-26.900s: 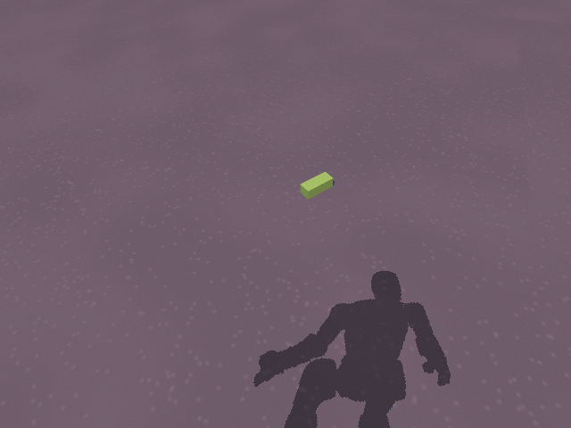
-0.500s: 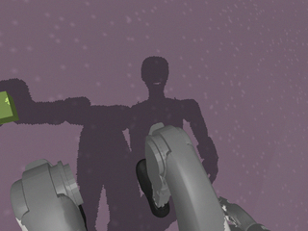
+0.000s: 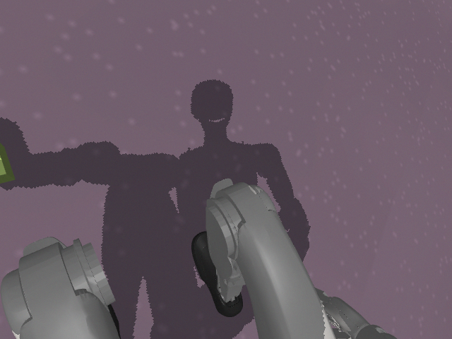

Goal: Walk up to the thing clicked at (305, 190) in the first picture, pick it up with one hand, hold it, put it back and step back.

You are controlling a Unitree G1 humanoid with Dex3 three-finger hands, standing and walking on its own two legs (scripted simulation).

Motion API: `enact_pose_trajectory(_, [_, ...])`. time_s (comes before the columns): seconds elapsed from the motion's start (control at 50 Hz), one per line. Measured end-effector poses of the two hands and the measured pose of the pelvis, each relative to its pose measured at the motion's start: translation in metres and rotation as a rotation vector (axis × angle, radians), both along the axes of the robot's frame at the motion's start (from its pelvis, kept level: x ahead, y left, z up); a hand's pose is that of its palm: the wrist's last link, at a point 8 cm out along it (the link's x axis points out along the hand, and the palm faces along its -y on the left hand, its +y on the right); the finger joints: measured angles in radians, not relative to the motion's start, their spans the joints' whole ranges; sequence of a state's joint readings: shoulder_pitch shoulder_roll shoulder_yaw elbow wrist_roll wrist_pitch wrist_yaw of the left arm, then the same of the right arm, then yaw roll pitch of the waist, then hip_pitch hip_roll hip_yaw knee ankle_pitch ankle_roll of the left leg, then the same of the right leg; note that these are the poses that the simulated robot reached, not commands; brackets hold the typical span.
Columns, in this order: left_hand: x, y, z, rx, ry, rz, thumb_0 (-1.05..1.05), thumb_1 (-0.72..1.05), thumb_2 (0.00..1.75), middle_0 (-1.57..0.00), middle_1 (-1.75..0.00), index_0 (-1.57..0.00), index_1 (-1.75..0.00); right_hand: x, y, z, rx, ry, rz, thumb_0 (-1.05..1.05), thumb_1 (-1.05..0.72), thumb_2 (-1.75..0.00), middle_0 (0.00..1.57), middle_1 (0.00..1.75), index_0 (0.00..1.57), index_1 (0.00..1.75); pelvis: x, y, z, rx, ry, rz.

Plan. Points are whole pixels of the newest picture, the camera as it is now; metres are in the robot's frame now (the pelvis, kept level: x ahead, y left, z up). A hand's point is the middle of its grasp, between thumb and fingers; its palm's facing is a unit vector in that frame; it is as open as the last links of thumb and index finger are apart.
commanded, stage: rest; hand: left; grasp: from above
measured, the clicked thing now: out of the picture +0.44 +0.34 -0.27
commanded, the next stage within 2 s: open in 0.02 s
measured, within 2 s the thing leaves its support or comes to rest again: neither
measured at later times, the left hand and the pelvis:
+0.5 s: hand out of the picture +0.44 +0.33 -0.24, palm faces -0.46 -0.11 -0.88, open 11.5 cm; pelvis +0.00 +0.00 +0.00, yaw +0 degrees
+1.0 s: hand out of the picture +0.44 +0.33 -0.24, palm faces -0.46 -0.12 -0.88, open 14.0 cm; pelvis +0.00 +0.00 +0.00, yaw -1 degrees
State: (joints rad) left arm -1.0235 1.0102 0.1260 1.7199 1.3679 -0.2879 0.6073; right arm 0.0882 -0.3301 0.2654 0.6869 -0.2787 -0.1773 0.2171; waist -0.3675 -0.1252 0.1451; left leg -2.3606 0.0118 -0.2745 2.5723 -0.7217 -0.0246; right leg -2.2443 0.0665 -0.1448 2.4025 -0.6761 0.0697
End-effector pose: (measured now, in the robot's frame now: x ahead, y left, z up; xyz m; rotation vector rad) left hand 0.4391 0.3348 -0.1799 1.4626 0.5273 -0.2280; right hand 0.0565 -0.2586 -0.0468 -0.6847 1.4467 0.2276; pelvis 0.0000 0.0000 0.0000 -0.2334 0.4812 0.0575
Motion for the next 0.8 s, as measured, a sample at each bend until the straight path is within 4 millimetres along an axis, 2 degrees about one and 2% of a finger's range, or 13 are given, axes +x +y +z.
enact_pose_trajectory(0.2, [0.002, 0.0017, -0.0001, 0.001, 0.0, 0.0, 0.0, 0.07, 0.42, -0.75, -0.51, -0.77, -0.48, 0.0055, 0.003, 0.0005, 0.015, -0.011, 0.022, 0.0, -0.91, -0.9, 0.2, 0.3, 0.2, 0.3, 0.0, 0.001, 0.0007, -0.004, -0.002, -0.002])
enact_pose_trajectory(0.34, [0.0019, 0.0014, -0.0027, 0.002, 0.007, -0.002, 0.0, 0.07, 0.5, -0.63, -0.57, -0.65, -0.54, 0.0064, 0.004, 0.0031, 0.018, -0.009, 0.026, 0.0, -0.91, -0.9, 0.2, 0.3, 0.2, 0.3, 0.0002, 0.001, 0.0024, -0.007, 0.0, -0.002])
enact_pose_trajectory(0.56, [0.0056, -0.0002, -0.0037, 0.002, -0.007, 0.0, 0.0, -0.18, 0.71, -0.39, -0.72, -0.39, -0.71, 0.0041, 0.0018, 0.0049, 0.015, -0.003, 0.028, 0.0, -0.91, -0.9, 0.2, 0.3, 0.2, 0.3, -0.0003, 0.0007, 0.0018, -0.009, -0.004, -0.004])
enact_pose_trajectory(0.8, [0.0052, 0.0013, -0.0045, 0.002, 0.005, 0.011, 0.0, -0.41, 0.9, -0.18, -0.9, -0.18, -0.9, 0.0036, 0.003, 0.0063, 0.02, -0.004, 0.025, 0.0, -0.9, -0.89, 0.2, 0.3, 0.2, 0.3, -0.0009, 0.0014, 0.0031, -0.012, -0.002, -0.003])
